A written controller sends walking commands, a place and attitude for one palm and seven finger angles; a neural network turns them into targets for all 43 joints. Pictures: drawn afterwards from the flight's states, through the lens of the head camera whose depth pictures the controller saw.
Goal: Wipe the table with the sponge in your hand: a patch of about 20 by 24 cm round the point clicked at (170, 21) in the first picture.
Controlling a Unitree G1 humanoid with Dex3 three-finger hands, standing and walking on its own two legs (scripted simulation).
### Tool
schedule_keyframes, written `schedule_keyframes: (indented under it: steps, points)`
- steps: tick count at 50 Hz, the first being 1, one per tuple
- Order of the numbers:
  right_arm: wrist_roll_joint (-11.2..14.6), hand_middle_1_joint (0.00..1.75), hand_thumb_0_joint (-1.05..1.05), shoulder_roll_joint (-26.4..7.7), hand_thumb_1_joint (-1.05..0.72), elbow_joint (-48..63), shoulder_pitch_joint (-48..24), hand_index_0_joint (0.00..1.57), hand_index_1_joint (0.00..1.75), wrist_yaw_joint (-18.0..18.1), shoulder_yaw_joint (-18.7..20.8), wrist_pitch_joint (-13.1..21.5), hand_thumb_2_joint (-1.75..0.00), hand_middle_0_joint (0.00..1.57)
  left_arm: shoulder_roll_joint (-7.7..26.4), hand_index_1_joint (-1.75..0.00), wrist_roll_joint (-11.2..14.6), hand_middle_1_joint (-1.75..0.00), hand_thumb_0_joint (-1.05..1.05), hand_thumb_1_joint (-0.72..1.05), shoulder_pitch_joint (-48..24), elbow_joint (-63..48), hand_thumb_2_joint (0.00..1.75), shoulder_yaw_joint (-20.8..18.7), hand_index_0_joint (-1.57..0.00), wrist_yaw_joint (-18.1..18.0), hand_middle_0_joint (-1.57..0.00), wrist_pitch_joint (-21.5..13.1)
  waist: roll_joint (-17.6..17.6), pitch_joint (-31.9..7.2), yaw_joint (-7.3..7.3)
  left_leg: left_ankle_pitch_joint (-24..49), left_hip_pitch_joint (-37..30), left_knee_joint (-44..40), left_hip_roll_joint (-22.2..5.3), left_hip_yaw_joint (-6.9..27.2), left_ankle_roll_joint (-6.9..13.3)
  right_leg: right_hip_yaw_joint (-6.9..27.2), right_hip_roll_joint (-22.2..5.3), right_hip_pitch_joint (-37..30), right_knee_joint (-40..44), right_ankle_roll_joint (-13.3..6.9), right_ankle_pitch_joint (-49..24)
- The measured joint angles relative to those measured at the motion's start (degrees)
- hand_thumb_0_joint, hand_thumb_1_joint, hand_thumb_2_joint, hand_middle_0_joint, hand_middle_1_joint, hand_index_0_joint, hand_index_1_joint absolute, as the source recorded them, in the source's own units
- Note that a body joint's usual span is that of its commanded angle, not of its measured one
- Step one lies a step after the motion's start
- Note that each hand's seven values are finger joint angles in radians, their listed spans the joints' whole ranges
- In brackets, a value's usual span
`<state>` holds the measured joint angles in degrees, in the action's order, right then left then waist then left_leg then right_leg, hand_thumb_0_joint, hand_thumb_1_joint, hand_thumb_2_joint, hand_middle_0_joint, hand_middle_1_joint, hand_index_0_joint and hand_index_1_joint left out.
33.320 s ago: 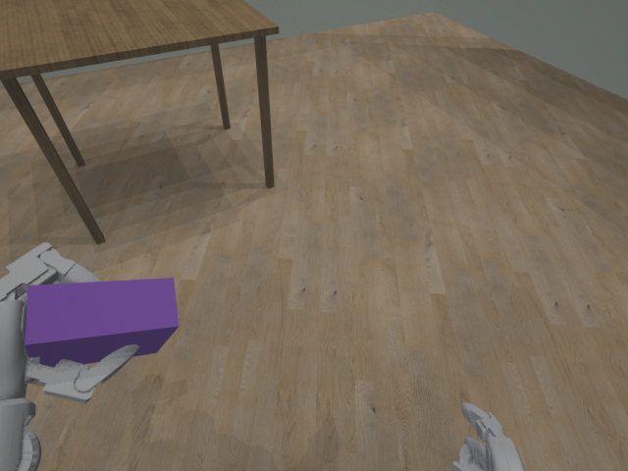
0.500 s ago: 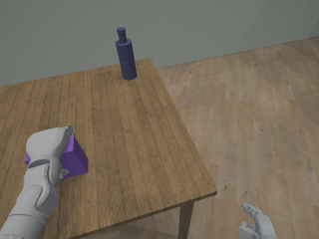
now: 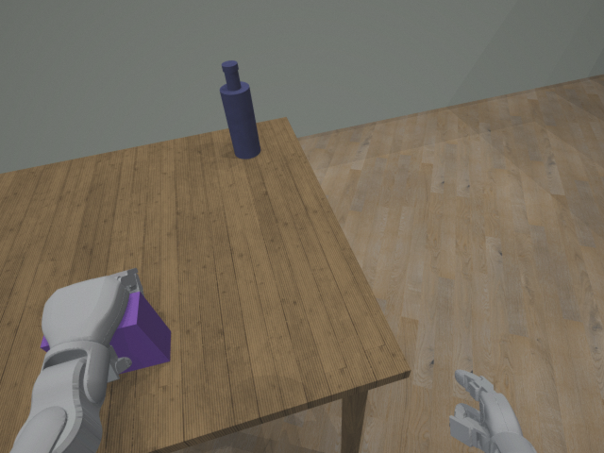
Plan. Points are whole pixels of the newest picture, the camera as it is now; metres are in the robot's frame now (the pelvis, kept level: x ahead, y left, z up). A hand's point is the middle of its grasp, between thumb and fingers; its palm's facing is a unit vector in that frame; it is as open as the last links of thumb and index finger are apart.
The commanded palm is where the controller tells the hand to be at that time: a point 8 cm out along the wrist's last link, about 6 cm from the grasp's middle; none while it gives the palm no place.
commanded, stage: lift the sponge slowly off the table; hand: left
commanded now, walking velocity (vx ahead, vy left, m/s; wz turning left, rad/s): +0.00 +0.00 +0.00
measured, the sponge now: (119, 344) +0.24 +0.29 +0.03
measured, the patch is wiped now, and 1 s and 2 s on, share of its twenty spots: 0.95 0.95 0.95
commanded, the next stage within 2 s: none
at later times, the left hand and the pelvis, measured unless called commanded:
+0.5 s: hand (107, 345) +0.22 +0.28 +0.07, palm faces -0.01 -0.09 -1.00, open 9.3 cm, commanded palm +0.19 +0.27 +0.13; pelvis -0.01 +0.00 +0.00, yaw +1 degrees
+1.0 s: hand (91, 343) +0.20 +0.28 +0.10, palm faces +0.02 -0.08 -1.00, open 9.3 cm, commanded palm +0.18 +0.28 +0.17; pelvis -0.03 -0.01 +0.01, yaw +1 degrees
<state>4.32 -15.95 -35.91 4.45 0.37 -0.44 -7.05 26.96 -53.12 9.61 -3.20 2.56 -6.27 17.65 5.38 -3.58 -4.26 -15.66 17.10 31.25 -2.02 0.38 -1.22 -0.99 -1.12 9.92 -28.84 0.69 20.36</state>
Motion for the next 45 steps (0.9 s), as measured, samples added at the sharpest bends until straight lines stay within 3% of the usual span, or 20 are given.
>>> schedule_keyframes:
  steps: [15, 34, 45]
  points:
    - [-0.4, 0.3, 0.01, 0.5, -0.91, -0.2, -0.7, 0.2, 0.3, 0.7, -0.5, 0.3, -0.9, 0.2, -0.2, -1.46, 0.0, -1.46, 0.02, -0.44, 0.4, -1.9, 1.1, 1.1, -0.78, 1.9, -0.75, 1.7, 0.0, 1.0, -0.53, 0.6, -1.1, -0.5, 0.0, 0.2, -0.1, -0.2, 0.1, -1.1, 0.4, -0.2, -0.5]
    - [-1.2, 0.3, 0.01, 1.0, -0.91, -1.7, -1.7, 0.2, 0.3, 2.0, -0.6, 1.8, -0.9, 0.2, 0.0, -1.42, 0.9, -1.41, -0.01, -0.47, 0.5, -3.5, 1.1, 2.2, -0.81, 3.7, -0.79, -0.2, 0.6, 2.9, -1.9, 2.6, -4.1, -2.8, -0.4, 1.0, -0.4, -0.9, 0.6, -4.3, 2.6, -0.6, -2.3]
    - [-0.8, 0.3, 0.01, 0.8, -0.91, -3.0, -3.3, 0.2, 0.3, 3.0, -1.2, 2.5, -0.9, 0.2, 1.8, -1.41, 1.8, -1.4, -0.01, -0.47, -4.0, -0.7, 1.1, 1.0, -0.82, 5.4, -0.8, 0.2, 1.0, 3.7, -2.21, 4.5, -5.8, -4.8, -0.6, 1.6, -0.6, -1.4, 0.9, -6.0, 4.3, -1.0, -3.8]
